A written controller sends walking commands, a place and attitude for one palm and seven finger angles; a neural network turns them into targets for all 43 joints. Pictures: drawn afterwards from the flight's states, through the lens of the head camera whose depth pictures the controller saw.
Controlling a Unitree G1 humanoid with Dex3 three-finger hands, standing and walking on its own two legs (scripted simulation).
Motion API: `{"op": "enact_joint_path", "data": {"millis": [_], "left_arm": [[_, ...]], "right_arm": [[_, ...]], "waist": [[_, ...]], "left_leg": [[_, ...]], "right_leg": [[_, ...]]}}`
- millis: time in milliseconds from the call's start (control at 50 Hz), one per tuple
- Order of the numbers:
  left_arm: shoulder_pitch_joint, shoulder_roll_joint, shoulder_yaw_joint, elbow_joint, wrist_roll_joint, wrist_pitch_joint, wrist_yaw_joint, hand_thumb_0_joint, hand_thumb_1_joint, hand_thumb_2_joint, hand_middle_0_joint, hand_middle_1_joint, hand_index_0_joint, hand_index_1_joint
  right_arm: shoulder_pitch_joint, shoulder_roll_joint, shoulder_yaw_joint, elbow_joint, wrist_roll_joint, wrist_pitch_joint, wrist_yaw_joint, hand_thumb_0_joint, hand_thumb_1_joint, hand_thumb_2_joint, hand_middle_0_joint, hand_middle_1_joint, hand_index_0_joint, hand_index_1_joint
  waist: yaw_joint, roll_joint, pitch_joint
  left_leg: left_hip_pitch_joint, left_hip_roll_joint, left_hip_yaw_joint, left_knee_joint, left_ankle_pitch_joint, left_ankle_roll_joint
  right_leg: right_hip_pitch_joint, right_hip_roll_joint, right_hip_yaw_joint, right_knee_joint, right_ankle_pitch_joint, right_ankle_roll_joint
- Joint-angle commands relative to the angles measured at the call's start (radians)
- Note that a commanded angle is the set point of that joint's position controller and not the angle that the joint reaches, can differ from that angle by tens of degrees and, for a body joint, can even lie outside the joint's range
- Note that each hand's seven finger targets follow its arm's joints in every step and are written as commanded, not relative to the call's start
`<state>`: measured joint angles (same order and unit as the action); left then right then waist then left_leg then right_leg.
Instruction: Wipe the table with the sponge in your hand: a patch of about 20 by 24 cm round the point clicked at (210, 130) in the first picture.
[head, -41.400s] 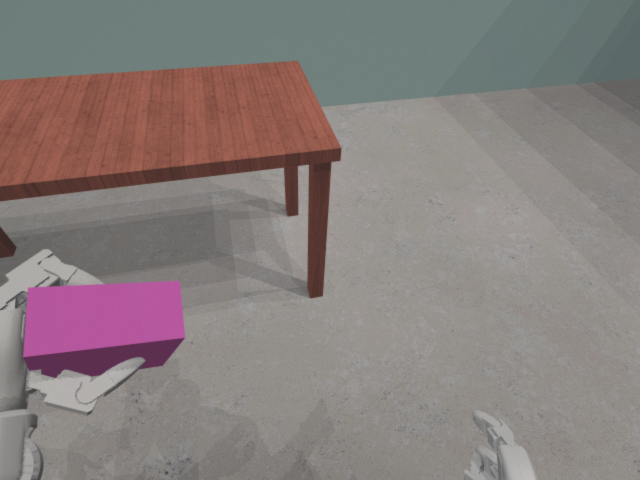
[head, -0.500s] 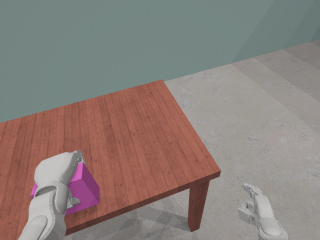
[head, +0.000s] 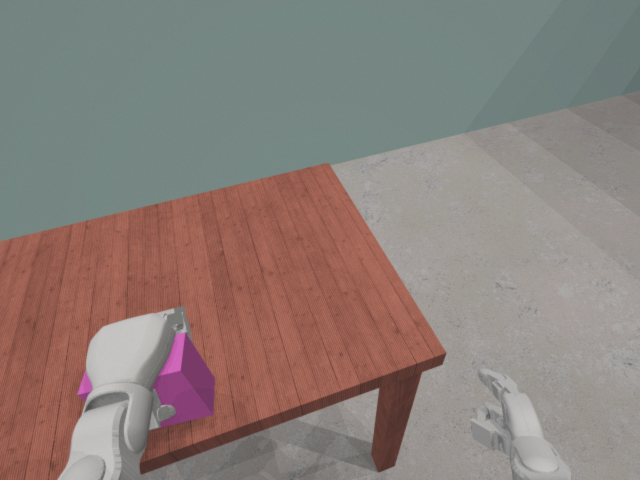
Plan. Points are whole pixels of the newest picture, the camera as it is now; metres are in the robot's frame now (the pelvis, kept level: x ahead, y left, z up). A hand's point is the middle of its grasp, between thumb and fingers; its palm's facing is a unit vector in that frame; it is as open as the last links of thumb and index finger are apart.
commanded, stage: move the sponge above the wiping area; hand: left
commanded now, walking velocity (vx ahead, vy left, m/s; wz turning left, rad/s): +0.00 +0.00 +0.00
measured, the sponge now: (160, 392) +0.20 +0.26 -0.01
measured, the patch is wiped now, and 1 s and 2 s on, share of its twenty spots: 0.00 0.00 0.00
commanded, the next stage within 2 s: none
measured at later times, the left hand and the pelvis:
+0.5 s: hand (157, 358) +0.22 +0.26 +0.05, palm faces +0.03 -0.10 -0.99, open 9.6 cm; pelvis +0.00 -0.01 +0.00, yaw +0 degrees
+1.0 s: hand (149, 366) +0.21 +0.26 +0.05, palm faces +0.02 -0.12 -0.99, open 9.6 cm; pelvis +0.00 -0.02 +0.00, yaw +0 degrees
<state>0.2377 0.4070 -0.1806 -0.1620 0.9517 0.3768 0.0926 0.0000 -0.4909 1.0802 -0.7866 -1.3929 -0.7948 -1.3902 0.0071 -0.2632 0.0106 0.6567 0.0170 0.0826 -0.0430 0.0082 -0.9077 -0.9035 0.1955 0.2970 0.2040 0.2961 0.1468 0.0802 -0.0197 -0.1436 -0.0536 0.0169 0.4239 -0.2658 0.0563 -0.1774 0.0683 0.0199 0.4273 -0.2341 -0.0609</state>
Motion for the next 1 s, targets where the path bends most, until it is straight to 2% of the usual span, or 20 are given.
{"op": "enact_joint_path", "data": {"millis": [0,80,100,160,240,280,360,380,440,480,500,580,600,620,640,680,740,880,900,980], "left_arm": [[-0.207,0.178,0.189,-0.236,0.068,0.017,0.131,0.0,0.1,1.3,-1.2,-1.6,-1.2,-1.6],[-0.083,0.111,0.149,-0.123,-0.006,0.129,0.118,0.0,0.1,1.3,-1.2,-1.6,-1.2,-1.6],[-0.064,0.066,0.11,-0.117,-0.031,0.152,0.102,0.0,0.1,1.3,-1.2,-1.6,-1.2,-1.6],[-0.155,0.079,0.058,-0.119,-0.021,0.188,0.055,0.0,0.1,1.3,-1.2,-1.6,-1.2,-1.6],[-0.301,0.129,0.064,-0.176,0.029,0.131,0.038,0.0,0.1,1.3,-1.2,-1.6,-1.2,-1.6],[-0.341,0.205,0.13,-0.215,0.057,0.082,0.059,0.0,0.1,1.3,-1.2,-1.6,-1.2,-1.6],[-0.278,0.197,0.172,-0.136,0.063,0.024,0.115,0.0,0.1,1.3,-1.2,-1.6,-1.2,-1.6],[-0.261,0.213,0.197,-0.123,0.063,0.036,0.125,0.0,0.1,1.3,-1.2,-1.6,-1.2,-1.6],[-0.22,0.121,0.132,-0.079,0.027,0.075,0.129,0.0,0.1,1.3,-1.2,-1.6,-1.2,-1.6],[-0.137,0.133,0.157,-0.035,-0.001,0.114,0.121,0.0,0.1,1.3,-1.2,-1.6,-1.2,-1.6],[-0.139,0.077,0.106,-0.062,-0.022,0.121,0.109,0.0,0.1,1.3,-1.2,-1.6,-1.2,-1.6],[-0.159,0.133,0.121,-0.1,-0.011,0.125,0.075,0.0,0.1,1.3,-1.2,-1.6,-1.2,-1.6],[-0.201,0.105,0.088,-0.13,-0.005,0.11,0.07,0.0,0.1,1.3,-1.2,-1.6,-1.2,-1.6],[-0.186,0.152,0.128,-0.129,0.007,0.096,0.074,0.0,0.1,1.3,-1.2,-1.6,-1.2,-1.6],[-0.204,0.127,0.101,-0.158,0.012,0.077,0.075,0.0,0.1,1.3,-1.2,-1.6,-1.2,-1.6],[-0.28,0.194,0.149,-0.204,0.035,0.046,0.092,0.0,0.1,1.3,-1.2,-1.6,-1.2,-1.6],[-0.282,0.165,0.137,-0.177,0.058,0.022,0.126,0.0,0.1,1.3,-1.2,-1.6,-1.2,-1.6],[-0.167,0.187,0.196,-0.044,-0.002,0.11,0.125,0.0,0.1,1.3,-1.2,-1.6,-1.2,-1.6],[-0.158,0.126,0.142,-0.061,-0.017,0.12,0.112,0.0,0.1,1.3,-1.2,-1.6,-1.2,-1.6],[-0.112,0.144,0.144,-0.096,-0.03,0.126,0.065,0.0,0.1,1.3,-1.2,-1.6,-1.2,-1.6]], "right_arm": [[-0.199,-0.083,-0.031,-0.167,0.008,-0.054,0.011,0.0,-0.9,-0.9,0.2,0.3,0.2,0.3],[-0.267,-0.091,-0.027,-0.161,0.036,-0.038,0.031,0.0,-0.9,-0.9,0.2,0.3,0.2,0.3],[-0.261,-0.088,-0.026,-0.163,0.043,-0.031,0.031,0.0,-0.9,-0.9,0.2,0.3,0.2,0.3],[-0.273,-0.097,-0.017,-0.167,0.044,-0.015,0.024,0.0,-0.9,-0.9,0.2,0.3,0.2,0.3],[-0.247,-0.095,-0.014,-0.178,0.024,-0.016,0.01,0.0,-0.9,-0.9,0.2,0.3,0.2,0.3],[-0.24,-0.096,-0.016,-0.172,0.009,-0.023,0.002,0.0,-0.9,-0.9,0.2,0.3,0.2,0.3],[-0.207,-0.082,-0.024,-0.152,0.01,-0.04,-0.001,0.0,-0.9,-0.9,0.2,0.3,0.2,0.3],[-0.218,-0.086,-0.021,-0.149,0.012,-0.038,0.001,0.0,-0.9,-0.9,0.2,0.3,0.2,0.3],[-0.231,-0.085,-0.026,-0.15,0.031,-0.037,0.011,0.0,-0.9,-0.9,0.2,0.3,0.2,0.3],[-0.258,-0.092,-0.025,-0.148,0.038,-0.034,0.015,0.0,-0.9,-0.9,0.2,0.3,0.2,0.3],[-0.257,-0.088,-0.026,-0.156,0.043,-0.031,0.016,0.0,-0.9,-0.9,0.2,0.3,0.2,0.3],[-0.262,-0.1,-0.025,-0.162,0.035,-0.027,0.015,0.0,-0.9,-0.9,0.2,0.3,0.2,0.3],[-0.249,-0.094,-0.026,-0.169,0.032,-0.028,0.012,0.0,-0.9,-0.9,0.2,0.3,0.2,0.3],[-0.238,-0.094,-0.031,-0.166,0.028,-0.031,0.013,0.0,-0.9,-0.9,0.2,0.3,0.2,0.3],[-0.24,-0.092,-0.03,-0.171,0.025,-0.035,0.011,0.0,-0.9,-0.9,0.2,0.3,0.2,0.3],[-0.236,-0.094,-0.031,-0.164,0.014,-0.04,0.004,0.0,-0.9,-0.9,0.2,0.3,0.2,0.3],[-0.214,-0.084,-0.036,-0.156,0.011,-0.05,0.003,0.0,-0.9,-0.9,0.2,0.3,0.2,0.3],[-0.269,-0.095,-0.024,-0.138,0.04,-0.033,0.007,0.0,-0.9,-0.9,0.2,0.3,0.2,0.3],[-0.271,-0.087,-0.023,-0.147,0.044,-0.03,0.008,0.0,-0.9,-0.9,0.2,0.3,0.2,0.3],[-0.272,-0.096,-0.023,-0.16,0.039,-0.029,0.013,0.0,-0.9,-0.9,0.2,0.3,0.2,0.3]], "waist": [[-0.006,0.064,-0.231],[-0.005,-0.054,-0.159],[-0.023,-0.087,-0.149],[-0.044,-0.113,-0.121],[-0.05,-0.081,-0.181],[-0.03,-0.034,-0.215],[-0.018,-0.007,-0.204],[-0.01,0.007,-0.194],[-0.024,-0.016,-0.175],[-0.011,-0.045,-0.153],[-0.029,-0.06,-0.165],[-0.032,-0.092,-0.158],[-0.046,-0.088,-0.177],[-0.033,-0.092,-0.175],[-0.037,-0.071,-0.179],[-0.03,-0.025,-0.191],[-0.026,0.003,-0.195],[-0.012,-0.072,-0.132],[-0.026,-0.065,-0.145],[-0.027,-0.083,-0.146]], "left_leg": [[0.038,0.043,-0.118,-0.02,0.395,-0.038],[-0.002,0.033,-0.128,-0.035,0.363,-0.033],[-0.019,0.035,-0.113,-0.042,0.352,-0.027],[-0.029,0.025,-0.11,-0.052,0.297,-0.013],[0.002,0.018,-0.109,-0.044,0.273,0.006],[0.028,0.019,-0.118,-0.035,0.274,0.007],[0.008,0.022,-0.106,-0.026,0.277,-0.011],[0.004,0.017,-0.115,-0.033,0.265,-0.012],[-0.015,0.022,-0.107,-0.041,0.275,-0.018],[-0.024,0.016,-0.112,-0.043,0.271,-0.016],[-0.028,0.019,-0.097,-0.044,0.272,-0.011],[-0.022,0.011,-0.107,-0.037,0.27,0.001],[-0.017,0.011,-0.095,-0.034,0.271,0.008],[-0.013,0.012,-0.099,-0.029,0.277,0.006],[-0.003,0.011,-0.099,-0.027,0.281,0.008],[0.023,0.013,-0.111,-0.024,0.263,0.008],[0.024,0.02,-0.098,-0.017,0.262,-0.003],[-0.018,0.007,-0.101,-0.043,0.229,-0.005],[-0.022,0.01,-0.088,-0.049,0.24,-0.002],[-0.012,0.005,-0.096,-0.039,0.264,0.003]], "right_leg": [[0.077,-0.027,0.142,-0.007,0.232,-0.063],[0.088,-0.035,0.133,-0.021,0.281,-0.048],[0.105,-0.044,0.106,-0.022,0.29,-0.034],[0.096,-0.05,0.115,-0.039,0.256,-0.026],[0.095,-0.043,0.13,-0.034,0.205,-0.029],[0.094,-0.027,0.164,-0.035,0.189,-0.041],[0.087,-0.028,0.158,-0.034,0.189,-0.051],[0.086,-0.021,0.181,-0.042,0.177,-0.057],[0.087,-0.037,0.139,-0.033,0.209,-0.046],[0.097,-0.035,0.153,-0.042,0.222,-0.045],[0.114,-0.045,0.131,-0.038,0.244,-0.033],[0.112,-0.044,0.169,-0.048,0.254,-0.033],[0.118,-0.047,0.153,-0.041,0.26,-0.027],[0.111,-0.046,0.157,-0.042,0.25,-0.03],[0.109,-0.047,0.158,-0.044,0.251,-0.03],[0.087,-0.035,0.186,-0.054,0.203,-0.041],[0.067,-0.033,0.17,-0.046,0.168,-0.049],[0.11,-0.042,0.193,-0.071,0.185,-0.039],[0.127,-0.049,0.161,-0.061,0.21,-0.03],[0.13,-0.048,0.18,-0.062,0.269,-0.029]]}}
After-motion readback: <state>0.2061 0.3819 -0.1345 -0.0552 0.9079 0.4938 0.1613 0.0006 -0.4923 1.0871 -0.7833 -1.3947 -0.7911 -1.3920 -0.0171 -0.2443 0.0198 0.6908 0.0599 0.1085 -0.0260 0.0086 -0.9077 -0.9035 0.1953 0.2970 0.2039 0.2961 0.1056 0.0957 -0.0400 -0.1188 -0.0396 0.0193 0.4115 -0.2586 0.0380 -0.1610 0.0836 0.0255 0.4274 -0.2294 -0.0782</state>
